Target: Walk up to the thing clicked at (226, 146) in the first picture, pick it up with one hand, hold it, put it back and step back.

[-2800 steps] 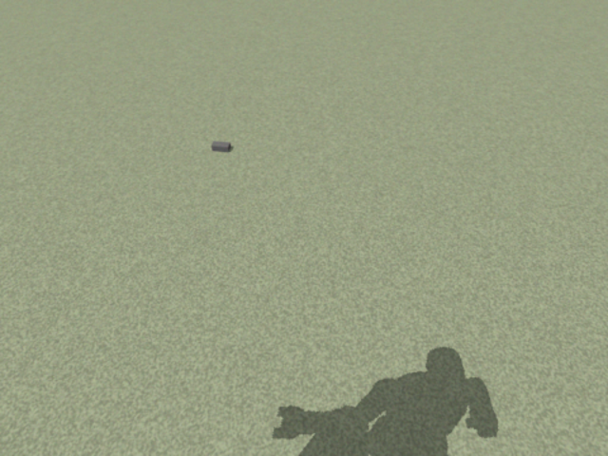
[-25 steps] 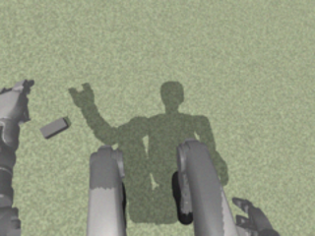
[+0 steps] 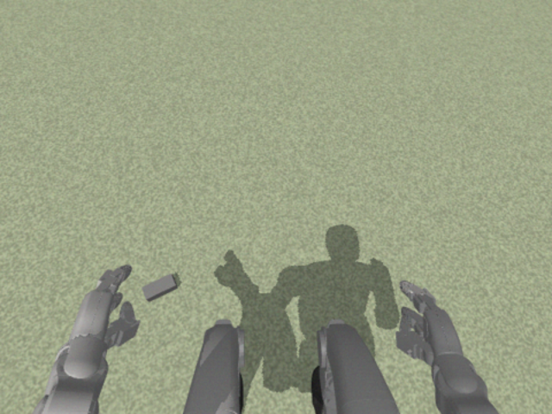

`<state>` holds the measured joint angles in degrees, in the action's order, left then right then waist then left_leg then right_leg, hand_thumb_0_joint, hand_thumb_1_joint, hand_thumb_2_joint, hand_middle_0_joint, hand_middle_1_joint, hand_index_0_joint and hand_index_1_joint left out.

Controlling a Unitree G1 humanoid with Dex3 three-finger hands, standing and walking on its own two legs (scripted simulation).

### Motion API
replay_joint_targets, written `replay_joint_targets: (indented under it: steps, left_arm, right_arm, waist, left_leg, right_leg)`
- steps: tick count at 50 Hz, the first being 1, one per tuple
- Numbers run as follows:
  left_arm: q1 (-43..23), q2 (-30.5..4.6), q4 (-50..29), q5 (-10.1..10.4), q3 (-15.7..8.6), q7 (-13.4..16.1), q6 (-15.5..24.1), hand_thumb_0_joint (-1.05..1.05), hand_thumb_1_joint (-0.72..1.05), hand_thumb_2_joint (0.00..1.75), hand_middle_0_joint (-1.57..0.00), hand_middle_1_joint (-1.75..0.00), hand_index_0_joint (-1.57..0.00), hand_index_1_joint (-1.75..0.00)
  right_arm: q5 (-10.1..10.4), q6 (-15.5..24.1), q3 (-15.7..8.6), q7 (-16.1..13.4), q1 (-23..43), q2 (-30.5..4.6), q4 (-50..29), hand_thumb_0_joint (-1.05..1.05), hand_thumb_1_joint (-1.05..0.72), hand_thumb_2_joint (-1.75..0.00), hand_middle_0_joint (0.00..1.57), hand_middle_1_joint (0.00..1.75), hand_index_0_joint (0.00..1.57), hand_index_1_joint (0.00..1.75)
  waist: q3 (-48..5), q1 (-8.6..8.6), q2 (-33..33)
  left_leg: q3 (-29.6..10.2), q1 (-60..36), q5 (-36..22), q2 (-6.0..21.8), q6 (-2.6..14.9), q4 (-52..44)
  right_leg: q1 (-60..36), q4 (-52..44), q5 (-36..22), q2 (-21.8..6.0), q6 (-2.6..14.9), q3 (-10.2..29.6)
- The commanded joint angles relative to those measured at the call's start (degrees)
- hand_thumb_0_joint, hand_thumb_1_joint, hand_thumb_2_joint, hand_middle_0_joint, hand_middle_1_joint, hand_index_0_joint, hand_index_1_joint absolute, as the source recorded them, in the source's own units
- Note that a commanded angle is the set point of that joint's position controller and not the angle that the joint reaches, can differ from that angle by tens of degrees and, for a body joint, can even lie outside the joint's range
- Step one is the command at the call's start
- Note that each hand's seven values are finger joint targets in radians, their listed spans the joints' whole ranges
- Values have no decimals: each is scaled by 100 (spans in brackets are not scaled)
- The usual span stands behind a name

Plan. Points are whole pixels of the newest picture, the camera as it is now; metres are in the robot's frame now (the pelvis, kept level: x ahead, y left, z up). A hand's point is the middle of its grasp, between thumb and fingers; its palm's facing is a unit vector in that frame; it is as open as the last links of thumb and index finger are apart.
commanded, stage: home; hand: left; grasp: from above
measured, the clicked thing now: (160, 287) +0.43 +0.34 -0.59
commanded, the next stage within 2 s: none
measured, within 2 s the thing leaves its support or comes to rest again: neither
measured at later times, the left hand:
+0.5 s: hand (134, 340) +0.20 +0.17 +0.06, palm faces +0.09 -0.98 -0.19, open 7.4 cm
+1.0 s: hand (131, 339) +0.20 +0.18 +0.06, palm faces +0.08 -0.98 -0.19, open 7.4 cm
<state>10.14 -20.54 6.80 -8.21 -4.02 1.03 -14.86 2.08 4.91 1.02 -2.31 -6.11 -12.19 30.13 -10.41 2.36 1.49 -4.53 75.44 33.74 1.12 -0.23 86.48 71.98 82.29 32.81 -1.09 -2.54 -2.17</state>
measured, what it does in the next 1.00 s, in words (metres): rises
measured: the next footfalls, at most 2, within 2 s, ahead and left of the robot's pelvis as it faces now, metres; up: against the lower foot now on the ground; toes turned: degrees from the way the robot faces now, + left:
none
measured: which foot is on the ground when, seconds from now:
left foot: down 0.00-1.00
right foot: down 0.00-1.00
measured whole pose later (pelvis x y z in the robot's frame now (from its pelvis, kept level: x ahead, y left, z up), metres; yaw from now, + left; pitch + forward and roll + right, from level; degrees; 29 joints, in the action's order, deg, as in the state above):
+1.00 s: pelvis +0.05 -0.01 +0.11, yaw +2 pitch +9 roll -3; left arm 28.3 -12.5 -7.6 3.2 -1.7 1.0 -26.2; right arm 0.7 14.1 2.3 -10.3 -16.5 -12.0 31.2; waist -8.6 2.0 2.5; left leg -3.5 40.0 27.5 1.6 -0.5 58.0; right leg 36.8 53.7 26.3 -1.0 -1.9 -2.4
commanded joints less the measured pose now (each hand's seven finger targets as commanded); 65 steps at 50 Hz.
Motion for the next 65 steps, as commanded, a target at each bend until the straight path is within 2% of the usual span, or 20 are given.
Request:
replay_joint_targets:
  steps: [1, 4, 8, 10, 14, 18, 23, 25, 26, 28, 35, 44, 49, 50, 51, 52, 53, 56, 59, 65]
  left_arm:
    - [95, -620, -1529, 400, -337, 247, -201, 0, 90, 90, -20, -30, -20, -30]
    - [572, -306, -1632, 648, -268, 301, -500, 0, 90, 90, -20, -30, -20, -30]
    - [1012, -70, -2136, 985, -288, 324, -824, 0, 90, 90, -20, -30, -20, -30]
    - [1328, 74, -2308, 1096, -240, 311, -944, 0, 90, 90, -20, -30, -20, -30]
    - [1654, 198, -2605, 1223, -219, 260, -1069, 0, 90, 90, -20, -30, -20, -30]
    - [1900, 254, -2649, 1199, -189, 173, -1088, 0, 90, 90, -20, -30, -20, -30]
    - [1791, 272, -2511, 1152, -141, 58, -1013, 0, 90, 90, -20, -30, -20, -30]
    - [1634, 233, -2530, 1128, -146, 16, -944, 0, 90, 90, -20, -30, -20, -30]
    - [1653, 192, -2522, 1129, -194, 15, -931, 0, 90, 90, -20, -30, -20, -30]
    - [1623, 205, -2557, 1109, -167, -4, -901, 0, 90, 90, -20, -30, -20, -30]
    - [1579, 177, -2572, 1089, -127, -3, -858, 0, 90, 90, -20, -30, -20, -30]
    - [1662, 221, -2543, 1097, -99, 44, -847, 0, 90, 90, -20, -30, -20, -30]
    - [1671, 189, -2534, 1105, -110, 43, -851, 0, 90, 90, -20, -30, -20, -30]
    - [1673, 214, -2505, 1090, -95, 50, -850, 0, 90, 90, -20, -30, -20, -30]
    - [1664, 209, -2550, 1092, -100, 48, -841, 0, 90, 90, -20, -30, -20, -30]
    - [1648, 235, -2540, 1109, -94, 42, -828, 0, 90, 90, -20, -30, -20, -30]
    - [1713, 202, -2543, 1119, -134, 43, -830, 0, 90, 90, -20, -30, -20, -30]
    - [1757, 205, -2503, 1101, -108, 45, -835, 0, 90, 90, -20, -30, -20, -30]
    - [1684, 238, -2455, 1112, -65, 36, -845, 0, 90, 90, -20, -30, -20, -30]
    - [1606, 102, -2697, 1089, -165, 42, -817, 0, 90, 90, -20, -30, -20, -30]
  right_arm:
    - [-10, 386, -304, -319, -456, -859, -676, 0, -90, -90, 20, 30, 20, 30]
    - [-14, 470, -197, -483, -613, -767, -742, 0, -90, -90, 20, 30, 20, 30]
    - [-24, 617, -96, -683, -734, -693, -896, 0, -90, -90, 20, 30, 20, 30]
    - [-30, 705, -77, -760, -772, -645, -963, 0, -90, -90, 20, 30, 20, 30]
    - [-51, 870, -74, -866, -805, -613, -1051, 0, -90, -90, 20, 30, 20, 30]
    - [-82, 978, -123, -909, -829, -619, -1089, 0, -90, -90, 20, 30, 20, 30]
    - [-127, 1110, -187, -918, -760, -680, -1040, 0, -90, -90, 20, 30, 20, 30]
    - [-138, 1161, -220, -914, -760, -695, -980, 0, -90, -90, 20, 30, 20, 30]
    - [-140, 1177, -228, -913, -759, -721, -982, 0, -90, -90, 20, 30, 20, 30]
    - [-153, 1221, -236, -905, -741, -727, -962, 0, -90, -90, 20, 30, 20, 30]
    - [-169, 1277, -205, -890, -640, -733, -848, 0, -90, -90, 20, 30, 20, 30]
    - [-168, 1280, -192, -900, -624, -722, -847, 0, -90, -90, 20, 30, 20, 30]
    - [-168, 1283, -198, -911, -619, -744, -818, 0, -90, -90, 20, 30, 20, 30]
    - [-164, 1285, -196, -909, -613, -742, -839, 0, -90, -90, 20, 30, 20, 30]
    - [-167, 1293, -193, -909, -608, -727, -836, 0, -90, -90, 20, 30, 20, 30]
    - [-176, 1300, -193, -908, -643, -719, -804, 0, -90, -90, 20, 30, 20, 30]
    - [-170, 1298, -201, -915, -639, -735, -791, 0, -90, -90, 20, 30, 20, 30]
    - [-177, 1290, -214, -919, -674, -732, -798, 0, -90, -90, 20, 30, 20, 30]
    - [-175, 1280, -196, -914, -661, -734, -789, 0, -90, -90, 20, 30, 20, 30]
    - [-172, 1283, -213, -903, -653, -745, -794, 0, -90, -90, 20, 30, 20, 30]
  waist:
    - [-1828, 186, 597]
    - [-1510, 158, 489]
    - [-1034, 103, 425]
    - [-777, 50, 404]
    - [-548, 68, 311]
    - [-329, 45, 94]
    - [-106, 62, -124]
    - [-230, 97, 9]
    - [-252, 43, -22]
    - [-256, 51, 14]
    - [-242, 24, 265]
    - [-382, 16, 73]
    - [-278, -40, 199]
    - [-314, -2, 122]
    - [-266, -53, 134]
    - [-353, -4, 184]
    - [-402, -58, 178]
    - [-468, -11, 124]
    - [-258, -9, 105]
    - [-246, -66, 276]
  left_leg:
    - [-201, -2684, -806, 3, 23, -2244]
    - [-159, -3011, -1155, -14, 20, -2606]
    - [-60, -3359, -1153, -48, 41, -3142]
    - [-29, -3502, -1185, -61, 41, -3388]
    - [72, -3713, -1391, -83, 60, -3591]
    - [156, -3792, -1485, -126, 106, -3701]
    - [227, -3823, -1372, -136, 121, -3776]
    - [255, -3938, -1473, -146, 112, -3766]
    - [261, -3966, -1555, -144, 114, -3752]
    - [265, -4014, -1605, -144, 107, -3742]
    - [239, -4123, -1550, -117, 78, -3859]
    - [176, -4151, -1744, -105, 86, -3858]
    - [129, -4155, -1658, -66, 59, -3943]
    - [114, -4166, -1613, -60, 62, -3965]
    - [124, -4126, -1578, -70, 63, -3959]
    - [129, -4154, -1665, -74, 58, -3929]
    - [135, -4202, -1757, -66, 60, -3921]
    - [166, -4242, -2061, -74, 59, -3830]
    - [173, -4147, -1796, -81, 75, -3880]
    - [112, -4139, -1471, -41, 51, -4012]
  right_leg:
    - [-1663, -1758, -910, 201, 343, -5]
    - [-2168, -2200, -1180, 213, 346, -24]
    - [-2852, -2858, -1220, 236, 315, -73]
    - [-3075, -3115, -1242, 249, 309, -112]
    - [-3380, -3426, -1389, 280, 293, -157]
    - [-3578, -3684, -1407, 268, 273, -176]
    - [-3568, -3797, -1272, 242, 227, -203]
    - [-3598, -3782, -1371, 228, 239, -162]
    - [-3625, -3780, -1456, 220, 229, -162]
    - [-3640, -3759, -1518, 214, 224, -162]
    - [-3660, -3739, -1463, 234, 243, -190]
    - [-3778, -3708, -1613, 256, 258, -226]
    - [-3694, -3685, -1508, 269, 265, -247]
    - [-3699, -3678, -1465, 276, 271, -248]
    - [-3702, -3692, -1436, 267, 268, -239]
    - [-3741, -3672, -1514, 266, 273, -231]
    - [-3788, -3661, -1582, 271, 271, -241]
    - [-3835, -3635, -1844, 268, 269, -224]
    - [-3748, -3697, -1632, 258, 259, -211]
    - [-3700, -3679, -1354, 265, 264, -231]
